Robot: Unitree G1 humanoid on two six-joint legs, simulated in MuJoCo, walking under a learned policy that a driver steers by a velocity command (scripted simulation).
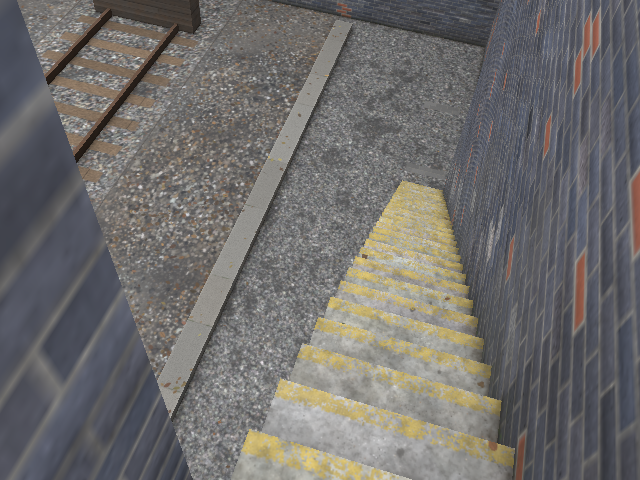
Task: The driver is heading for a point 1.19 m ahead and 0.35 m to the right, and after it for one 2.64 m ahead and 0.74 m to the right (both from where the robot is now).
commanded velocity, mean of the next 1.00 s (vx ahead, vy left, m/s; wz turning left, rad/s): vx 0.17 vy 0.01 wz -0.43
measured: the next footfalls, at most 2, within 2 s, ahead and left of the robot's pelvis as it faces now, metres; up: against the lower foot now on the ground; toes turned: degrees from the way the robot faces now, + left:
right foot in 0.32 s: +0.04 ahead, -0.17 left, +0.00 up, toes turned -12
left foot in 0.68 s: +0.09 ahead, +0.07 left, +0.00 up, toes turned -23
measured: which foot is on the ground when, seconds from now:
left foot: down 0.00-0.32, up 0.34-0.66, down 0.68-1.00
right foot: up 0.00-0.30, down 0.32-0.68, up 0.70-0.98, down 1.00-1.00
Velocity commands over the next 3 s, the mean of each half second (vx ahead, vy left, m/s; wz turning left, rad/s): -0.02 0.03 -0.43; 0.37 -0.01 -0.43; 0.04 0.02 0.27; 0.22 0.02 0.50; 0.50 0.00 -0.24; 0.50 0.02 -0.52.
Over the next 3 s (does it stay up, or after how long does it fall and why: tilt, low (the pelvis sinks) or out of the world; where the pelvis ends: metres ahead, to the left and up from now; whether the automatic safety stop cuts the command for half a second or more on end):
stays up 0.54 -0.15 -0.31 its command is cut before an obstacle from the start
